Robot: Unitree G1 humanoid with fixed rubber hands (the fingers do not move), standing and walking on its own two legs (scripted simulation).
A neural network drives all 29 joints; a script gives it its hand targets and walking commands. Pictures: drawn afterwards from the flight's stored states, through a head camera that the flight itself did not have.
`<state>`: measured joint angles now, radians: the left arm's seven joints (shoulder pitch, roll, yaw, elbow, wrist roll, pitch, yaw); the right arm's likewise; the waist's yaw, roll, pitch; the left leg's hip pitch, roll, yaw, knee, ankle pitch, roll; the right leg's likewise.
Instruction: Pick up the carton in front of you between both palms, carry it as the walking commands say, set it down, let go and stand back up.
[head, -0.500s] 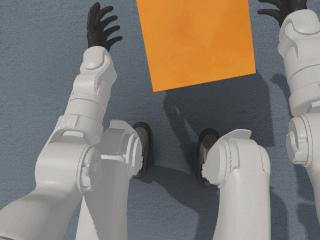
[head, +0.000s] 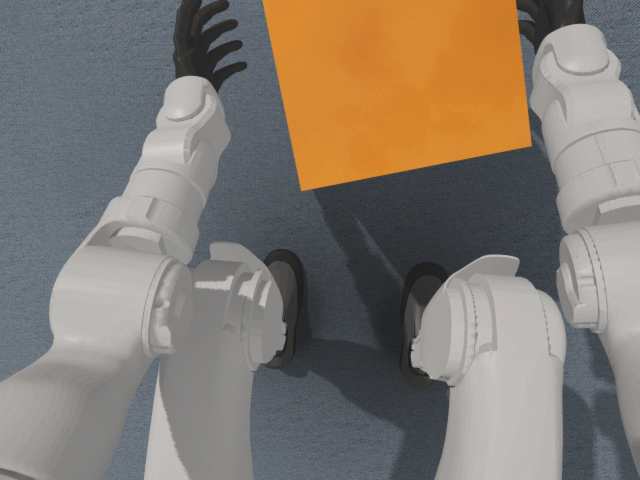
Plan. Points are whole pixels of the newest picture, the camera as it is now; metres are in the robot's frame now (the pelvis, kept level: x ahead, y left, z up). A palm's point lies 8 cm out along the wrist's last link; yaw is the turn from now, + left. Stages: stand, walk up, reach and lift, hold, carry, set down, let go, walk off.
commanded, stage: reach and lift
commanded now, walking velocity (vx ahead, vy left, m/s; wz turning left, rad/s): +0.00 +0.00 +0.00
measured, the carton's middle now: (388, 86) +0.50 -0.06 -0.25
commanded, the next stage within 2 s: none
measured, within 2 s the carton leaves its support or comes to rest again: leaves its support in 0.50 s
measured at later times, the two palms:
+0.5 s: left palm (230, 57) +0.52 +0.10 -0.15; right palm (545, 25) +0.53 -0.20 -0.17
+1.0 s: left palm (131, 42) +0.48 +0.10 +0.02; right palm out of the picture +0.48 -0.21 +0.02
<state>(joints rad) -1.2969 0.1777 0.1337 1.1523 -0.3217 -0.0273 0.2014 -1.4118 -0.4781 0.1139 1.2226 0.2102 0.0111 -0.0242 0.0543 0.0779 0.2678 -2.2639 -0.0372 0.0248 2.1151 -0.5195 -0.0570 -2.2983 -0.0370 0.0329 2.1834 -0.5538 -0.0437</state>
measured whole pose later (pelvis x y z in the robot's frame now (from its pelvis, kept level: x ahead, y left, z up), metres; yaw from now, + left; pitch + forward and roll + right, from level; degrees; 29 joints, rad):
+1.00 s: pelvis +0.00 +0.02 +0.09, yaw -7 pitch +40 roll +3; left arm -0.94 -0.12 0.56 0.65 0.15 0.27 0.18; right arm -1.11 -0.15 -0.29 0.92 -0.18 0.30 0.01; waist 0.02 0.03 -0.12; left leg -2.04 -0.09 -0.04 1.86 -0.53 -0.06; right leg -2.07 0.05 0.06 1.87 -0.50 0.02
